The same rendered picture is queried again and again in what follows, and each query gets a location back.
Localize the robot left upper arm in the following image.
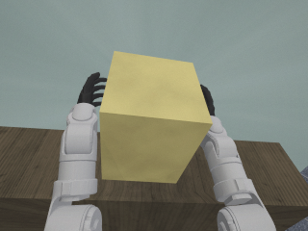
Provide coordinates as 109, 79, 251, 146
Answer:
45, 204, 102, 231

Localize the pedestal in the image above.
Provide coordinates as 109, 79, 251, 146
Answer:
0, 126, 308, 231

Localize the robot right forearm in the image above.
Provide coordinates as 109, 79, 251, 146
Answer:
200, 115, 276, 231

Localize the robot right upper arm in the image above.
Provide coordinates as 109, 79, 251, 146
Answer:
217, 203, 275, 231

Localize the robot right hand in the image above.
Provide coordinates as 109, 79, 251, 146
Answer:
200, 85, 215, 116

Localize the carton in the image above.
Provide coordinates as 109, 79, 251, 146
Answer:
99, 51, 213, 184

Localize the robot left forearm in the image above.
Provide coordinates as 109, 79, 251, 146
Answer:
44, 103, 98, 231

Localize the robot left hand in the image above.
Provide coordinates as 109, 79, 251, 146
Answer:
77, 72, 108, 107

